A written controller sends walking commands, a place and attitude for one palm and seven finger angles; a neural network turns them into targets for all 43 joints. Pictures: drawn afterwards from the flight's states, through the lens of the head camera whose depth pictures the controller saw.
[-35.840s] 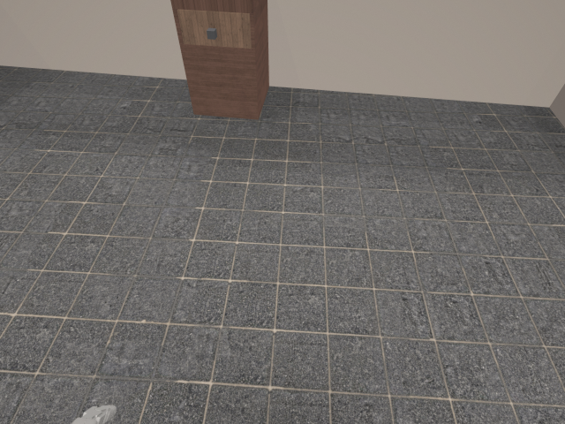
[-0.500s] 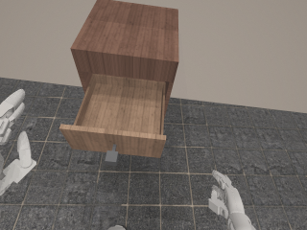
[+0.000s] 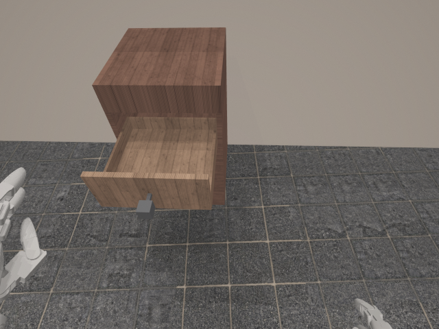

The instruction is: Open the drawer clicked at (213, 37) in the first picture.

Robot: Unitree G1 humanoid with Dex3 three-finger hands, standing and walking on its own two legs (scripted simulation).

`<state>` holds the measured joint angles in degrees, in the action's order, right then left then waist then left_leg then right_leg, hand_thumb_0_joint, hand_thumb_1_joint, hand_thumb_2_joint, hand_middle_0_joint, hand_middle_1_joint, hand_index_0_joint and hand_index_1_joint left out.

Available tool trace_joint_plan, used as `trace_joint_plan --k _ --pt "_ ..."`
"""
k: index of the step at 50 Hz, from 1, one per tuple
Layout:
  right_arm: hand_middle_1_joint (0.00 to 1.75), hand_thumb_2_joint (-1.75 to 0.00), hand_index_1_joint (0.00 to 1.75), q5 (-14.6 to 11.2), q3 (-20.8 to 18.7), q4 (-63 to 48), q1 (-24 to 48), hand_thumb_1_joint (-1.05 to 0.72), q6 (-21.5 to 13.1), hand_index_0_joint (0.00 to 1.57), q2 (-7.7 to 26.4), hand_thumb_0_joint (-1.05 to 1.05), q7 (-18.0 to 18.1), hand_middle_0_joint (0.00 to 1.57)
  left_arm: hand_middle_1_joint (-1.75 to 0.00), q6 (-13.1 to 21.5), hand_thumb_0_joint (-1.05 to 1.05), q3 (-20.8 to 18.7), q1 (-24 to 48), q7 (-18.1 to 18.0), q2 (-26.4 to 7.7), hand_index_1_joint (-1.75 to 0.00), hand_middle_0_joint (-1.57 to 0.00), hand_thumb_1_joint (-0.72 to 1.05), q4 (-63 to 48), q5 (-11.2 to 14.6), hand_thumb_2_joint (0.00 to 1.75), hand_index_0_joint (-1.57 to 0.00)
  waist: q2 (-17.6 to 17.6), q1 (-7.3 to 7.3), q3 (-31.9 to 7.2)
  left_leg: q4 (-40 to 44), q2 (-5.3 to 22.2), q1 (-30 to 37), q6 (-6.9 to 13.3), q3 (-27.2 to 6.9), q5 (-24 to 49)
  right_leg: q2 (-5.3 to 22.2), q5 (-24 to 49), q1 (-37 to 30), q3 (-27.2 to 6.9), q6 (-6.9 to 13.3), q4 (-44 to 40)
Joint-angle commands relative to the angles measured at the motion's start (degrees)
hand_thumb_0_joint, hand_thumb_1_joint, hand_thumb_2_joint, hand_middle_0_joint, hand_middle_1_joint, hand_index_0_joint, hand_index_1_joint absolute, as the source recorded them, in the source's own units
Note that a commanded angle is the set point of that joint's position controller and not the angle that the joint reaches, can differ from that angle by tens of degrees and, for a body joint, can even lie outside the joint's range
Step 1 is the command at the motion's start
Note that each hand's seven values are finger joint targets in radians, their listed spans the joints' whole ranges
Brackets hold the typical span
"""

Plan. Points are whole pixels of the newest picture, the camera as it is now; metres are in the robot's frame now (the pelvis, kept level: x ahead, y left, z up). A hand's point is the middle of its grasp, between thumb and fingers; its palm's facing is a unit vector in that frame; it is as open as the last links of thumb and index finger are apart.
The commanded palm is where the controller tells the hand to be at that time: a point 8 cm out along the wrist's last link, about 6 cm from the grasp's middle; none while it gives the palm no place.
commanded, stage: stop stepping back and stand still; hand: left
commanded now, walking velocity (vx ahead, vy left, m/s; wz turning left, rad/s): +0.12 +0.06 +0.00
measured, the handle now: (147, 204) +0.51 +0.25 -0.24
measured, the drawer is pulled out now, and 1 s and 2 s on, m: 0.30 0.30 0.30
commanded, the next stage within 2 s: let the arm hang, fingers relaxed in 0.58 s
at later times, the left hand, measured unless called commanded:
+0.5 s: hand (7, 277) +0.17 +0.27 +0.14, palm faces +0.36 -0.84 -0.40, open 7.4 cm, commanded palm +0.10 +0.31 +0.17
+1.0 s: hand out of the picture +0.03 +0.20 -0.18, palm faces +0.07 -0.98 -0.17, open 7.0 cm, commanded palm none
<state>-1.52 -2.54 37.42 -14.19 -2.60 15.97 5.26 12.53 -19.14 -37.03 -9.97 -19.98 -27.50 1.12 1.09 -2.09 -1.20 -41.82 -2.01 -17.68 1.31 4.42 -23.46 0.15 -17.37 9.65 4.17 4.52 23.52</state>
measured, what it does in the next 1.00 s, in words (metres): steps on the spot: left foot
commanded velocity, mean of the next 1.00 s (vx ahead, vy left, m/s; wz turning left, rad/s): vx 0.05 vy -0.01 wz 0.00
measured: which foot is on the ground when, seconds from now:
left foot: up 0.00-0.10, down 0.12-1.00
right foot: down 0.00-1.00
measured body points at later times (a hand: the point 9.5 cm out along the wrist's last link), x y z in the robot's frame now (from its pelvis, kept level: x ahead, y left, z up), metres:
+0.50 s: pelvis -0.03 +0.03 -0.01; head -0.02 +0.04 +0.44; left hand +0.15 +0.31 +0.16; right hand +0.12 -0.19 -0.10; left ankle -0.06 +0.13 -0.75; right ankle -0.06 -0.05 -0.75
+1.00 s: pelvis -0.03 +0.02 -0.01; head +0.00 +0.05 +0.43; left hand +0.03 +0.25 -0.17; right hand +0.03 -0.21 -0.15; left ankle -0.06 +0.13 -0.75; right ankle -0.06 -0.05 -0.75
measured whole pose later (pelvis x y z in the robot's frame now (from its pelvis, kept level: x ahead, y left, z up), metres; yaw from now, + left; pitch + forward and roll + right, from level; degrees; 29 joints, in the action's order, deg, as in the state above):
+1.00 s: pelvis -0.03 +0.02 -0.01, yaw +1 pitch -1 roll +1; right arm 1.1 1.0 51.3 -14.5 1.2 9.4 1.1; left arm -2.9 -2.1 -16.6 -2.3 -9.6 45.9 -0.4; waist 3.7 -0.9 4.5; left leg -30.0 -0.6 -11.3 1.0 2.5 -18.2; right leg -0.8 -19.1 11.3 6.0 3.4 30.6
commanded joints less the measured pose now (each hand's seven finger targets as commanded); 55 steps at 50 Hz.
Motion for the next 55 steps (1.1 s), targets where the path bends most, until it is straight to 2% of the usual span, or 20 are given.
trace_joint_plan --k 1,4,7,8,11,15,17,21,27,33,34,35,37,39,41,43,45,48,52,55 --pt "0.3 -0.9 0.3 0.53 -0.28 -12.29 8.44 -0.9 -3.19 0.2 2.16 0.0 -1.0 0.2 -0.3 4.6 0.0 -8.15 -1.05 -1.76 -12.36 -0.3 -0.2 0.9 -18.09 -0.13 0.9 -0.2 6.89 1.81 -6.06 12.5 0.52 -3.17 1.63 0.45 4.04 15.86 43.84 -14.75 -12.63 -4.27 -2.84" --pt "0.3 -0.9 0.3 0.43 -0.27 -12.75 7.12 -0.9 -2.87 0.2 1.99 0.0 -1.72 0.2 -0.3 5.09 0.0 -9.14 -3.12 -1.23 -13.27 -0.3 -0.2 0.9 -21.09 0.54 0.9 -0.2 0.41 1.19 -6.82 22.18 2.49 4.99 2.26 -0.54 14.04 11.97 31.31 -11.0 -9.91 -5.85 -0.74" --pt "0.3 -0.9 0.3 0.04 -1.08 -13.44 7.31 -0.9 -3.54 0.2 3.78 0.0 -2.14 0.2 -0.3 5.13 0.0 -8.84 -2.99 -0.28 -12.86 -0.3 -0.2 0.9 -20.91 1.2 0.9 -0.2 -6.99 1.52 -2.96 22.09 9.82 4.9 4.93 -8.78 10.44 6.13 6.59 -0.69 -8.14 -6.9 0.62" --pt "0.3 -0.9 0.3 -0.36 -1.45 -13.46 7.02 -0.9 -3.62 0.2 3.83 0.0 -2.09 0.2 -0.3 4.82 0.0 -8.8 -3.55 0.0 -12.27 -0.3 -0.2 0.9 -20.08 1.55 0.9 -0.2 -5.8 1.42 -2.8 20.46 10.45 4.46 5.04 -9.4 8.64 5.43 2.32 0.8 -8.8 -6.66 -0.37" --pt "0.3 -0.9 0.3 -0.24 -0.35 -12.29 6.64 -0.9 -3.92 0.2 2.4 0.0 -1.38 0.2 -0.3 3.65 0.0 -9.4 -0.85 -0.26 -11.94 -0.3 -0.2 0.9 -15.62 1.69 0.9 -0.2 -2.04 -0.02 0.36 18.3 6.55 -1.28 2.93 -6.24 4.52 5.77 0.16 -0.18 -11.32 -2.41 -2.79" --pt "0.3 -0.9 0.3 -0.24 0.25 -11.71 6.41 -0.9 -4.41 0.2 2.6 0.0 -1.31 0.2 -0.3 2.13 0.0 -5.71 2.75 -0.01 -9.46 -0.3 -0.2 0.9 -12.57 1.8 0.9 -0.2 2.31 -0.36 4.01 17.54 5.99 -0.63 2.78 -5.96 1.48 6.5 -6.62 4.79 -13.65 -1.69 -6.01" --pt "0.3 -0.9 0.3 0.09 0.69 -11.71 6.95 -0.9 -4.76 0.2 2.83 0.0 -1.16 0.2 -0.3 1.56 0.0 -4.65 4.74 0.0 -9.13 -0.3 -0.2 0.9 -12.97 1.49 0.9 -0.2 1.46 -0.14 5.26 20.59 7.98 -0.18 3.4 -8.96 2.38 4.21 -5.27 5.86 -10.73 -2.37 -3.7" --pt "0.3 -0.9 0.3 0.68 1.49 -11.51 7.22 -0.9 -5.85 0.2 2.45 0.0 -0.94 0.2 -0.3 1.36 0.0 -5.24 6.81 -0.62 -10.68 -0.3 -0.2 0.9 -18.86 0.71 0.9 -0.2 -6.05 0.28 0.77 23.62 12.29 2.27 4.27 -13.36 10.8 1.42 5.85 2.8 -4.82 -3.47 3.7" --pt "0.3 -0.9 0.3 0.86 1.58 -11.19 6.97 -0.9 -6.84 0.2 1.8 0.0 -1.93 0.2 -0.3 1.78 0.0 -7.56 0.52 -0.72 -12.25 -0.3 -0.2 0.9 -23.57 1.51 0.9 -0.2 -8.37 0.88 -6.15 17.35 9.19 4.62 0.78 -7.78 31.48 2.63 22.53 -5.52 -4.44 -2.56 3.26" --pt "0.3 -0.9 0.3 0.22 0.62 -10.58 7.34 -0.9 -4.73 0.2 1.22 0.0 -2.32 0.2 -0.3 1.75 0.0 -9.88 -6.7 -0.21 -11.38 -0.3 -0.2 0.9 -18.02 2.91 0.9 -0.2 -4.17 0.24 -7.68 15.27 7.79 5.1 -0.58 -5.66 35.9 4.05 33.25 -8.23 -4.88 -2.31 2.61" --pt "0.3 -0.9 0.3 -0.45 -1.91 0.64 6.98 -0.9 -7.08 0.2 7.7 0.0 -6.42 0.2 -0.3 -7.14 0.0 14.33 7.05 6.65 -0.4 -0.3 -0.2 0.9 28.46 -2.99 0.9 -0.2 -1.86 -1.3 -1.04 8.98 7.99 4.15 -1.01 -4.11 37.05 7.45 36.59 2.28 -0.36 -2.14 10.95" --pt "0.3 -0.9 0.3 1.35 -2.5 2.67 1.06 -0.9 -4.24 0.2 5.2 0.0 -6.09 0.2 -0.3 -11.75 0.0 13.31 7.18 7.9 2.08 -0.3 -0.2 0.9 31.51 -3.48 0.9 -0.2 -2.21 -0.6 -4.65 10.37 8.53 7.83 -0.93 -5.34 38.31 6.27 31.16 4.84 -3.6 -1.83 10.22" --pt "0.3 -0.9 0.3 1.92 -1.74 2.33 0.05 -0.9 -2.41 0.2 4.96 0.0 -5.82 0.2 -0.3 -12.9 0.0 14.43 10.12 8.36 3.28 -0.3 -0.2 0.9 33.11 -3.24 0.9 -0.2 -3.53 -0.12 -3.64 12.82 11.36 6.25 1.69 -8.66 35.21 3.78 11.51 8.27 -2.04 -2.8 12.53" --pt "0.3 -0.9 0.3 2.63 -0.5 1.92 0.68 -0.9 -0.88 0.2 4.76 0.0 -5.56 0.2 -0.3 -12.46 0.0 15.11 14.89 8.75 2.88 -0.3 -0.2 0.9 39.34 -3.14 0.9 -0.2 4.2 0.84 -3.03 13.79 13.08 4.92 4.32 -12.44 35.13 3.17 5.08 7.01 -3.45 -3.48 11.6" --pt "0.3 -0.9 0.3 2.68 0.31 1.74 2.15 -0.9 0.12 0.2 3.31 0.0 -5.02 0.2 -0.3 -12.58 0.0 14.84 15.03 8.82 1.28 -0.3 -0.2 0.9 47.29 -3.29 0.9 -0.2 10.3 2.4 -4.34 10.81 8.17 1.1 2.17 -9.08 28.17 6.77 23.9 -3.0 -7.19 -2.42 5.89" --pt "0.3 -0.9 0.3 2.52 0.43 3.0 2.07 -0.9 1.64 0.2 2.28 0.0 -4.53 0.2 -0.3 -12.79 0.0 14.83 16.91 8.51 -0.85 -0.3 -0.2 0.9 55.14 -2.99 0.9 -0.2 12.64 2.16 -6.06 9.31 3.39 2.41 -0.2 -5.72 18.42 10.74 40.39 -6.63 -9.63 1.04 5.48" --pt "0.3 -0.9 0.3 2.6 0.81 5.93 1.61 -0.9 2.3 0.2 1.6 0.0 -4.17 0.2 -0.3 -12.87 0.0 15.53 19.59 8.36 -0.75 -0.3 -0.2 0.9 61.59 -2.45 0.9 -0.2 5.78 1.64 -3.35 12.33 3.69 5.09 -0.54 -5.72 17.39 10.47 38.76 -5.05 -9.15 1.28 4.52" --pt "0.3 -0.9 0.3 2.71 1.66 10.22 0.59 -0.9 2.51 0.2 1.14 0.0 -3.67 0.2 -0.3 -12.91 0.0 16.45 20.43 8.19 0.59 -0.3 -0.2 0.9 69.33 -1.8 0.9 -0.2 -8.58 1.91 0.82 16.99 6.85 9.39 0.57 -7.54 29.57 5.89 22.76 -1.62 -6.98 -1.33 1.73" --pt "0.3 -0.9 0.3 2.53 1.85 14.61 -1.87 -0.9 2.76 0.2 -1.14 0.0 -3.03 0.2 -0.3 -12.79 0.0 16.46 18.27 8.2 3.06 -0.3 -0.2 0.9 77.58 -1.65 0.9 -0.2 -12.45 2.19 2.13 19.08 7.22 8.68 1.08 -6.99 23.71 5.0 15.49 -3.58 -6.66 -1.07 -2.8" --pt "0.3 -0.9 0.3 2.2 1.66 16.98 -3.63 -0.9 3.02 0.2 -1.43 0.0 -2.86 0.2 -0.3 -12.63 0.0 17.12 18.71 8.39 3.64 -0.3 -0.2 0.9 81.53 -1.59 0.9 -0.2 -6.2 1.77 2.46 20.32 7.63 9.13 1.23 -7.3 18.62 5.05 13.1 -3.39 -6.6 -1.07 -4.88"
